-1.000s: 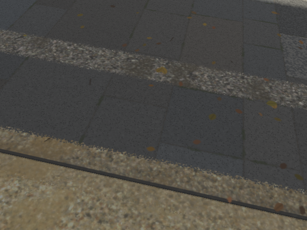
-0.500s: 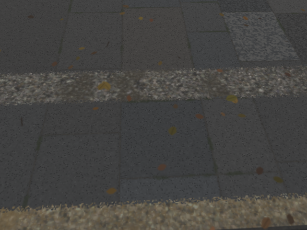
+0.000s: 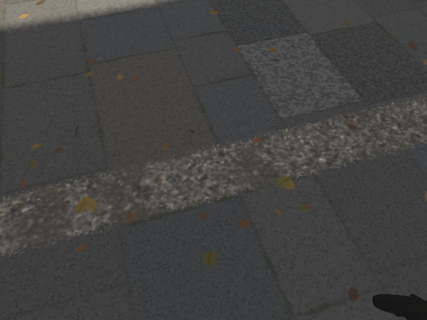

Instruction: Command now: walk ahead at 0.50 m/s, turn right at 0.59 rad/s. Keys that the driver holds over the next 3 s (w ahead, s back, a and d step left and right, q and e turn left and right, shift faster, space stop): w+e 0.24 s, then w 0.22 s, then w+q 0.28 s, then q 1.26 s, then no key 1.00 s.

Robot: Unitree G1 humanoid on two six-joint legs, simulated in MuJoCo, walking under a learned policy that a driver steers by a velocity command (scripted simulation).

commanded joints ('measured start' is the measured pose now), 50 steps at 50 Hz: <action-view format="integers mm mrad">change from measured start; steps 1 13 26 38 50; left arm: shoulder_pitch -65 -260 11 -111 42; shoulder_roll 145 28 151 97 85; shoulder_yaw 26 3 38 21 -11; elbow -110 -159 -81 -4 -24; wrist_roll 6 12 26 46 53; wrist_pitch -14 0 -38 -88 -49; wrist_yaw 1 -42 -36 -7 -4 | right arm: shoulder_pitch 187 165 149 48 267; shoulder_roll -126 -175 -158 -65 -281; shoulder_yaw -47 -69 -27 -20 -81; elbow -25 72 72 69 -37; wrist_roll -2 11 63 28 -9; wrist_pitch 19 22 6 70 76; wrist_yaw -11 -18 -4 10 18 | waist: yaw -127 -108 46 -31 -117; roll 86 89 -87 -22 188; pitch -94 22 -174 56 -521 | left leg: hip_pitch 522 369 -357 -223 807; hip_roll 369 294 140 129 420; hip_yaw -480 30 -59 -68 -670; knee -256 -395 756 229 -51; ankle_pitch -214 148 -307 261 817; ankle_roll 169 162 11 -15 450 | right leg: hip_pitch -500 -407 450 148 -364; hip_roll -122 -200 -417 -291 -14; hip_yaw -39 -132 281 -269 -73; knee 296 -214 -706 -906 474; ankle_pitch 119 474 376 662 -206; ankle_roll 33 39 -248 -122 111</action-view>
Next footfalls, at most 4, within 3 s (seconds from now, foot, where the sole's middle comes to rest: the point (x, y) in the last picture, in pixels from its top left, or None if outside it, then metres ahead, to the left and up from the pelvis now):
0.44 right None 0.33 -0.20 -0.76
0.96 left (247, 263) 0.66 -0.04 -0.76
1.40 right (317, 259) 0.69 -0.26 -0.76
1.82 left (244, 296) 0.55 -0.02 -0.76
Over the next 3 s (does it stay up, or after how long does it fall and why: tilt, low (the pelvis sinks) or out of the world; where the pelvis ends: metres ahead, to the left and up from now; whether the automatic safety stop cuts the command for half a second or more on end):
stays up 0.60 -0.16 0.01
